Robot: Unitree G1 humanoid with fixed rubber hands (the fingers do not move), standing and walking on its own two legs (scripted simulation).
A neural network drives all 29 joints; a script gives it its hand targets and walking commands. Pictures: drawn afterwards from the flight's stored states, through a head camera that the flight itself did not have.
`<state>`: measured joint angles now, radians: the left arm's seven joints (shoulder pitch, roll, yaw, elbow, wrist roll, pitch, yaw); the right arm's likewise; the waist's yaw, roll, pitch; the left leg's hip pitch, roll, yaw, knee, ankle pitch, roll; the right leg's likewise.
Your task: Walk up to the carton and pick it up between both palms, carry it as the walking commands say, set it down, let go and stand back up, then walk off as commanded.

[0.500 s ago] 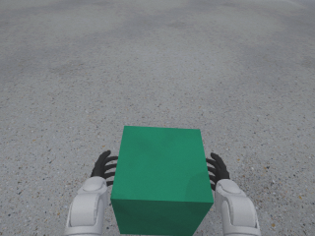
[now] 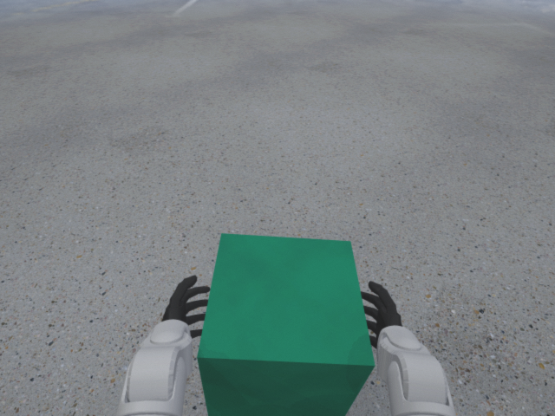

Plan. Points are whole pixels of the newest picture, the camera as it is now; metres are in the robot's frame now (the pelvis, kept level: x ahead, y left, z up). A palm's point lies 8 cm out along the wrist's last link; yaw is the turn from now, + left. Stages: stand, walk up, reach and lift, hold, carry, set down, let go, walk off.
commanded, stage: hold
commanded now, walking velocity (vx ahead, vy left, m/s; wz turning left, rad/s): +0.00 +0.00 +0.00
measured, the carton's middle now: (279, 334) +0.29 +0.02 -0.04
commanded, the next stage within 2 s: set down in 0.18 s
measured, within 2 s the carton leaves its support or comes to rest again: neither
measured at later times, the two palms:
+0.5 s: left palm (190, 335) +0.25 +0.14 +0.03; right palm (399, 347) +0.25 -0.16 +0.02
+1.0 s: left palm (201, 348) +0.28 +0.15 -0.08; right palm (379, 364) +0.27 -0.15 -0.08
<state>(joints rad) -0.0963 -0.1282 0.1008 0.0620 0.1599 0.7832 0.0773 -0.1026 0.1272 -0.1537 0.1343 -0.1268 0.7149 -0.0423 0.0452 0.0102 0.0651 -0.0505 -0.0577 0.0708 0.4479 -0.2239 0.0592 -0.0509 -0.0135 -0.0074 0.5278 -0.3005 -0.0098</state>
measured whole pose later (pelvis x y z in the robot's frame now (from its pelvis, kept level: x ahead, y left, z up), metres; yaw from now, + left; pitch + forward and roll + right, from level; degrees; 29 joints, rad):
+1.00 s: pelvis -0.03 +0.01 -0.02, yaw +0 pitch +11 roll +0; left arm -0.29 -0.16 0.24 0.42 0.17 0.26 0.07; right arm -0.29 0.13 -0.31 0.48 -0.21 0.20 -0.01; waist -0.02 0.00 0.06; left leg -0.64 -0.05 0.07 0.69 -0.24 0.06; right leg -0.62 -0.01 -0.01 0.73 -0.30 -0.01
